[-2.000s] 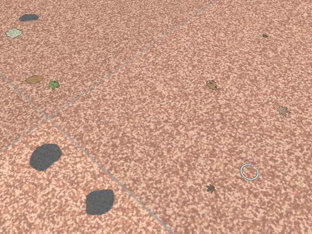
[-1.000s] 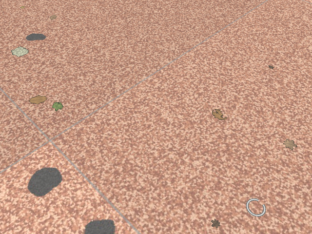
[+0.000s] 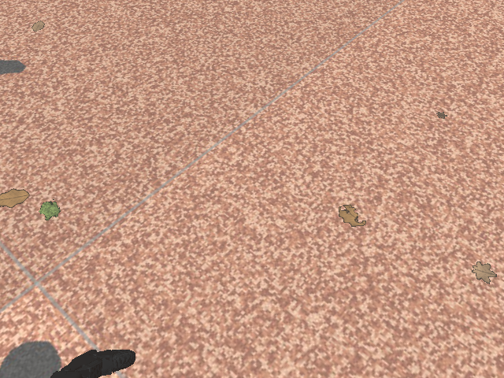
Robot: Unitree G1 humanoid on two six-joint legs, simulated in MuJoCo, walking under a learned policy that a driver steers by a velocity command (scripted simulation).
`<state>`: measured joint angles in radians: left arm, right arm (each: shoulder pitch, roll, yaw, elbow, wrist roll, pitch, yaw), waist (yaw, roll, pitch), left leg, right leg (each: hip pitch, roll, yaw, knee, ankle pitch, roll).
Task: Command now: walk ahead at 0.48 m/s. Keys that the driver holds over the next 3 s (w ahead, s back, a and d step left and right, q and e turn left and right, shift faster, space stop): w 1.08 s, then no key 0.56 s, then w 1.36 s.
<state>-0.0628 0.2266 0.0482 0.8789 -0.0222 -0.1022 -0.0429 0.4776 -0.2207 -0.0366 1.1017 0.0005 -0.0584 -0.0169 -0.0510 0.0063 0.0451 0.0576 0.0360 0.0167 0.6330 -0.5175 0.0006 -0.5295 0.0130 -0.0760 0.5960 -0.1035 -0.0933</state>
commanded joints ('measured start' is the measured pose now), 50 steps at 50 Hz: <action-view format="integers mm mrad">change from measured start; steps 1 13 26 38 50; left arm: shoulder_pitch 441 341 430 267 -35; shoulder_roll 197 144 156 90 86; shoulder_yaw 54 21 27 33 16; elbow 92 106 125 39 -73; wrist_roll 7 24 15 15 0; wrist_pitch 7 -10 42 28 1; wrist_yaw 6 44 56 59 6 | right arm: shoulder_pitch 18 -346 -188 -214 -58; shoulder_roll -63 -82 -217 -152 -181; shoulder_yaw -1 -41 -83 -47 -61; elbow -85 -228 -214 -177 -100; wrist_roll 34 5 17 -7 17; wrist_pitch -63 -30 -54 -59 -19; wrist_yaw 18 0 46 28 0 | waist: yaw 178 60 -84 59 -4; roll -193 -39 -70 42 63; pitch -358 14 -212 -28 41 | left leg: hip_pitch -742 -761 -136 -222 22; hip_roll -57 132 15 191 232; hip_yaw -168 -63 -3 -172 -84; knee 770 218 -114 -515 -429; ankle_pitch -29 525 476 546 623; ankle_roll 42 7 143 240 179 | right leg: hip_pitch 910 343 475 -162 -144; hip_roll -372 -207 -183 -175 -94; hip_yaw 825 194 63 133 79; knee -328 -508 77 375 -78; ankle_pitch -366 80 525 -19 87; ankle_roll -234 -139 -17 71 36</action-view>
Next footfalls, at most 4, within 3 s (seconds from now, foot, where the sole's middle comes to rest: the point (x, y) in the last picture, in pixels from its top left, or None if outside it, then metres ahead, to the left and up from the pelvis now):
0.52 left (199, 363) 0.49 0.14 -0.75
1.08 right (282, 251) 0.80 -0.10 -0.75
1.50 left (205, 225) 0.90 0.13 -0.75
2.28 left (205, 156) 1.18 0.13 -0.75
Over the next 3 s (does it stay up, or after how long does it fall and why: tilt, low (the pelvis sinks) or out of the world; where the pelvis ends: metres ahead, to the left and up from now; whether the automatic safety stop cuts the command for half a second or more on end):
stays up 1.37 -0.04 0.03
